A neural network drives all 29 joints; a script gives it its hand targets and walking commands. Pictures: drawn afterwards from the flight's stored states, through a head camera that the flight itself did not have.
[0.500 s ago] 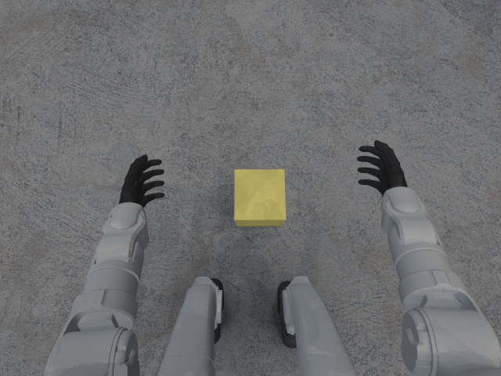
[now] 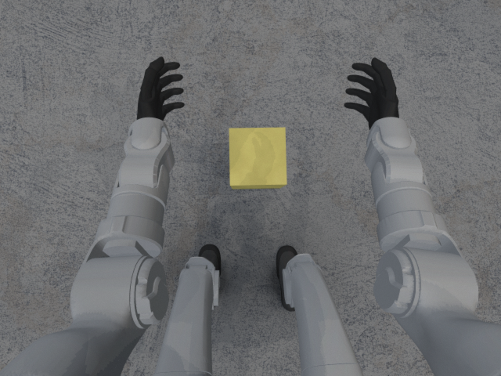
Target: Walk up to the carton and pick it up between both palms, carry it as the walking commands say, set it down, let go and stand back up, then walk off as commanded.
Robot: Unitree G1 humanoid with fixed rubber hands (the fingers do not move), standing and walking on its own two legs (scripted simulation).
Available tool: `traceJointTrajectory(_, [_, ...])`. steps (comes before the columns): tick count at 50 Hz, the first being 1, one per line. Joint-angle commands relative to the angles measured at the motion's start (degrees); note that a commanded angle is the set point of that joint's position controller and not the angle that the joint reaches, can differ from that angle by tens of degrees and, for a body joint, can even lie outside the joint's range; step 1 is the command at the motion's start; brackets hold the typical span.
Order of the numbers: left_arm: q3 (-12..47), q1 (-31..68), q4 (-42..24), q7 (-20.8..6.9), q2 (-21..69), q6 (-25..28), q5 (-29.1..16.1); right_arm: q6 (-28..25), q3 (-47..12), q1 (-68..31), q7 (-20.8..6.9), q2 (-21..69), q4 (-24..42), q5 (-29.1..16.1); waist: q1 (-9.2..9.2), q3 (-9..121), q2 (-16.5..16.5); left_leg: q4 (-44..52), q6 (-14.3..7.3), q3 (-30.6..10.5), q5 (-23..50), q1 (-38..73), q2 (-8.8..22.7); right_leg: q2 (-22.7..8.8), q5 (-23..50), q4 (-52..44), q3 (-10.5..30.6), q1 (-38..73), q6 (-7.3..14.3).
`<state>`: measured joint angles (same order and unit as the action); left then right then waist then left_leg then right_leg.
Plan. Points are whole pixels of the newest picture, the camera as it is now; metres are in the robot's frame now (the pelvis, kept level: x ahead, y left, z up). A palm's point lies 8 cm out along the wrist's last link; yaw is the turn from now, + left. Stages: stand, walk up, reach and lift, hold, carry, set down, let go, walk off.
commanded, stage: reach and lift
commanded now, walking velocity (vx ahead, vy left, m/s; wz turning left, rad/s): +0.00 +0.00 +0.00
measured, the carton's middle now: (256, 160) +0.47 -0.03 -0.58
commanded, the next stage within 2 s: none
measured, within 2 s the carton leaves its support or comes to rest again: neither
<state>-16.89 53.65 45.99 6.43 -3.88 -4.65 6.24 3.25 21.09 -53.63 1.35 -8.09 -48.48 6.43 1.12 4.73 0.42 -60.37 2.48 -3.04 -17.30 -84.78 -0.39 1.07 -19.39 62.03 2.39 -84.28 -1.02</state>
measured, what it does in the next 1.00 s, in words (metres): lowers itself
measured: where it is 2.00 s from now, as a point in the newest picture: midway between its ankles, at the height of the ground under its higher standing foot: (249, 289)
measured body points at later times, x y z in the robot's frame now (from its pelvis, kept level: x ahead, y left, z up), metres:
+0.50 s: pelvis -0.01 +0.00 -0.10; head +0.30 -0.01 +0.23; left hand +0.48 +0.14 -0.24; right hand +0.47 -0.19 -0.24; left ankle +0.07 +0.14 -0.63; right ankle +0.06 -0.12 -0.63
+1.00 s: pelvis -0.04 +0.00 -0.22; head +0.30 -0.01 +0.08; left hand +0.49 +0.14 -0.38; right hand +0.48 -0.19 -0.38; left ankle +0.07 +0.14 -0.63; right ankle +0.06 -0.12 -0.63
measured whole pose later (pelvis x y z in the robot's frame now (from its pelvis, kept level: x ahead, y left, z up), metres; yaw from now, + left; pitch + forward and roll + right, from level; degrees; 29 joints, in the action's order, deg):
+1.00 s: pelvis -0.04 +0.00 -0.22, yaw +0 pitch +46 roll +2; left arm -9.2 67.7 54.7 9.1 -11.1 -2.9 -4.9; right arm 1.8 11.1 -68.1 5.7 -14.3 -56.7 -4.0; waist 1.5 -3.4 0.3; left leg -109.1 4.6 -3.7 -30.2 -124.8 -3.6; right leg 4.1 -32.1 111.0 3.9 -124.6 -2.8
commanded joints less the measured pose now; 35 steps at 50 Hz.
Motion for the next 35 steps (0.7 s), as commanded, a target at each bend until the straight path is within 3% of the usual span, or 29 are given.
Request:
traceJointTrajectory(1, [-0.63, 8.24, -7.16, -0.22, -2.16, 1.32, 1.17, -1.56, 1.63, -8.02, -0.08, -4.19, 6.72, 1.33, 1.16, 52.15, -0.07, 1.66, 0.71, 5.47, 17.85, 29.25, -5.18, 4.65, 20.84, -3.60, -6.06, 25.67, -1.26])
traceJointTrajectory(6, [-0.65, 8.15, -9.13, -0.68, -1.15, 1.51, 1.39, -2.16, 1.29, -8.18, -0.38, -2.61, 7.63, 1.12, 1.17, 51.51, 0.69, -1.11, 0.60, 5.59, 18.53, 25.13, -5.67, 4.92, 21.34, -1.11, -5.59, 22.19, -1.46])
traceJointTrajectory(15, [0.29, 8.10, -6.50, 0.04, -1.72, 2.03, 0.17, -2.87, -0.96, -8.69, 0.64, -2.22, 4.94, -0.18, 1.28, 52.15, 0.05, -11.64, 1.06, 6.33, 14.00, 13.69, -6.79, 5.40, 18.13, 9.27, -5.36, 13.38, -2.14])
traceJointTrajectory(26, [3.99, 14.22, -6.66, 2.24, -5.31, 1.24, -5.17, -1.78, -5.39, -14.65, 3.15, -6.15, 6.30, -5.55, 1.32, 59.39, -0.34, -25.89, 1.84, 8.57, 7.25, 5.85, -7.12, 5.72, 12.16, 23.01, -6.68, 4.31, -2.26])
traceJointTrajectory(35, [5.52, 19.81, -3.41, 2.80, -7.94, 0.71, -8.22, -0.76, -7.58, -19.78, 3.95, -9.05, 3.54, -8.51, 1.04, 56.80, -0.26, -32.99, 1.75, 8.98, 0.97, 0.45, -6.16, 4.73, 5.17, 29.63, -7.18, -3.40, -1.95])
